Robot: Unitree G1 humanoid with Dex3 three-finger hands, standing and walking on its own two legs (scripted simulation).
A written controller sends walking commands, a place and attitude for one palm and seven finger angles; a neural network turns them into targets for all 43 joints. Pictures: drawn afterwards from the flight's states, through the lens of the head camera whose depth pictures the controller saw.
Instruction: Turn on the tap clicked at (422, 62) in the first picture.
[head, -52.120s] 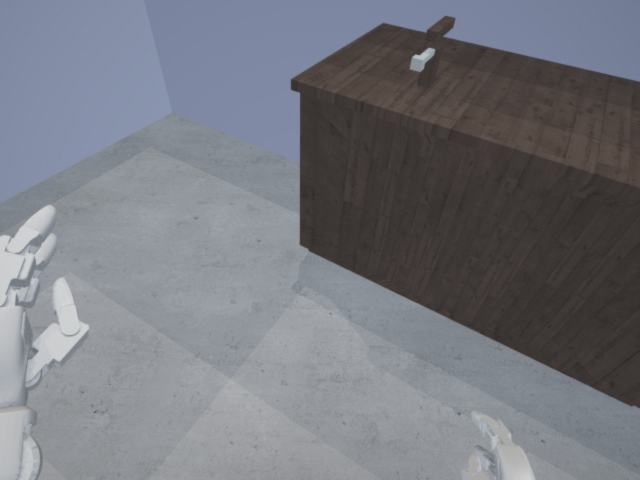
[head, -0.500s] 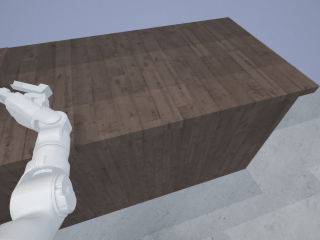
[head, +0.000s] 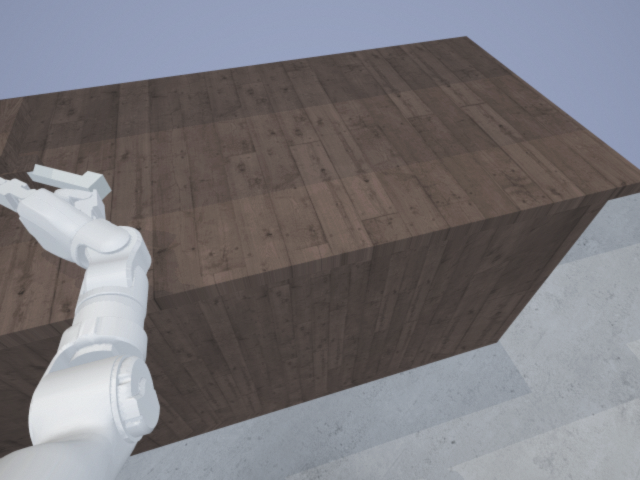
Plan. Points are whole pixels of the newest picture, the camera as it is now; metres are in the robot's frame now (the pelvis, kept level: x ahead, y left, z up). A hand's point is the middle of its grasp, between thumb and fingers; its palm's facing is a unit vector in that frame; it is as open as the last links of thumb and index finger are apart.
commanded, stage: push the lever round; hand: left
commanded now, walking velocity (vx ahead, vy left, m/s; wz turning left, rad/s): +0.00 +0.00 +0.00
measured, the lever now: (92, 187) +0.45 +0.31 +0.13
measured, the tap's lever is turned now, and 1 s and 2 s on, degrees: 55 55 55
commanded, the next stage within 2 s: none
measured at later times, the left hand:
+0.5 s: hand (95, 198) +0.43 +0.29 +0.13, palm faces +0.88 -0.46 -0.08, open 8.5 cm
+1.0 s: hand (95, 199) +0.43 +0.30 +0.13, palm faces +0.88 -0.46 -0.10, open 8.5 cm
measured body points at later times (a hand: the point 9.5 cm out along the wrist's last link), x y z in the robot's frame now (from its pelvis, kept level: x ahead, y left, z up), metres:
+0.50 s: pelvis +0.01 -0.01 +0.00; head +0.03 -0.02 +0.45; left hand +0.38 +0.31 +0.14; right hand +0.09 -0.27 -0.13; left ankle +0.04 +0.15 -0.72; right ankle +0.03 -0.06 -0.72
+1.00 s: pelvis +0.00 -0.01 +0.00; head +0.02 -0.02 +0.45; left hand +0.38 +0.31 +0.14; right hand +0.07 -0.27 -0.14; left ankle +0.04 +0.15 -0.72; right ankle +0.03 -0.06 -0.72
